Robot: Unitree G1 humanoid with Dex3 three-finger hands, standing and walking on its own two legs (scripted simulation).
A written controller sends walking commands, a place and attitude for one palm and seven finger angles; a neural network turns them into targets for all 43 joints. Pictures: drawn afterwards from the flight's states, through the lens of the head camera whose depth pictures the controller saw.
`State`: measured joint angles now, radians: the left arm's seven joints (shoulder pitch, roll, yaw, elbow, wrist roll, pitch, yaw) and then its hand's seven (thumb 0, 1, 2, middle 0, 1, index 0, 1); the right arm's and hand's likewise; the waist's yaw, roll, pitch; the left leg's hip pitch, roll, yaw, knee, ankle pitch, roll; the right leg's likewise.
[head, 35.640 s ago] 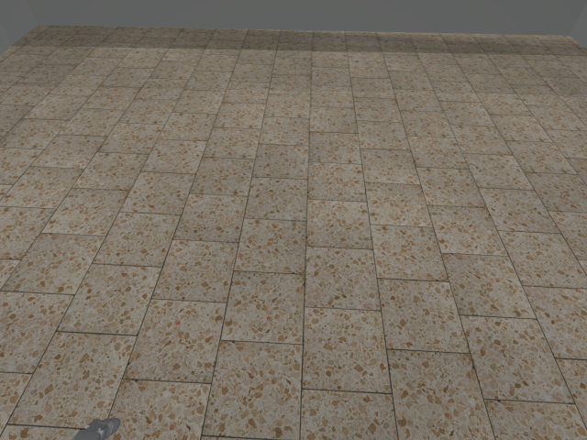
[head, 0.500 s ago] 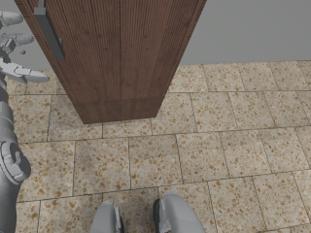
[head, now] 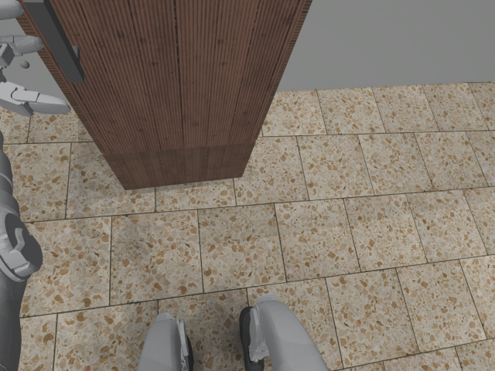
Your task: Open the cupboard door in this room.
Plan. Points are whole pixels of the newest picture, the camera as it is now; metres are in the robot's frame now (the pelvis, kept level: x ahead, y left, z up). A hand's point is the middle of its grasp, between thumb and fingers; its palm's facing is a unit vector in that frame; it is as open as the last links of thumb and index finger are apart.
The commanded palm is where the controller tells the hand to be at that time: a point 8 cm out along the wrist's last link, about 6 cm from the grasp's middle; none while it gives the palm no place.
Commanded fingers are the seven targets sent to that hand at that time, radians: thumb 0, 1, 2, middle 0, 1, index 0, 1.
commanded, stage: slide the fingers in behind the handle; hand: left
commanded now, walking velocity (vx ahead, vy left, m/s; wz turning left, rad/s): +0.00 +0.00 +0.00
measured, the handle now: (59, 31) +0.59 +0.20 +0.08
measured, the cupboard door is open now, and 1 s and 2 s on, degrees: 0 0 0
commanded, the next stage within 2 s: close the thumb around the handle in 1.30 s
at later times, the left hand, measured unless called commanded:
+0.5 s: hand (32, 66) +0.54 +0.23 +0.07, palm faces +0.11 -0.99 -0.01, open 14.3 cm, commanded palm +0.53 +0.23 +0.07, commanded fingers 0.00 -0.50 0.30 -0.30 -1.20 -0.30 -1.20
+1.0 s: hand (83, 63) +0.55 +0.17 +0.07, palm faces +0.09 -0.99 -0.06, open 13.8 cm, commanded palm +0.52 +0.20 +0.07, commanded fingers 0.00 -0.50 0.30 -0.30 -1.20 -0.30 -1.20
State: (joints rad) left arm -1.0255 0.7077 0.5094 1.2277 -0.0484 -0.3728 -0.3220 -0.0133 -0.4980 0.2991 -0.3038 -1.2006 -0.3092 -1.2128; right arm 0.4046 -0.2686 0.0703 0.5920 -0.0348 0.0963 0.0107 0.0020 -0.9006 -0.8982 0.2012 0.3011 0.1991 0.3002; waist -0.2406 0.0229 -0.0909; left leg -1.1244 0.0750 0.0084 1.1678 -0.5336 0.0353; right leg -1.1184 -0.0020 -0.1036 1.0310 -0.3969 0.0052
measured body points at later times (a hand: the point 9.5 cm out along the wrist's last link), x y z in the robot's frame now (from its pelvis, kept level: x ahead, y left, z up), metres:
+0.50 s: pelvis +0.01 +0.00 +0.00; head +0.18 +0.05 +0.42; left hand +0.53 +0.29 +0.07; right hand +0.00 -0.26 -0.10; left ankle +0.00 +0.09 -0.65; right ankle +0.04 -0.13 -0.65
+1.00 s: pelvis +0.00 -0.01 +0.00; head +0.17 +0.02 +0.42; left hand +0.54 +0.23 +0.07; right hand +0.00 -0.26 -0.11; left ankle +0.00 +0.09 -0.65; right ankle +0.04 -0.13 -0.65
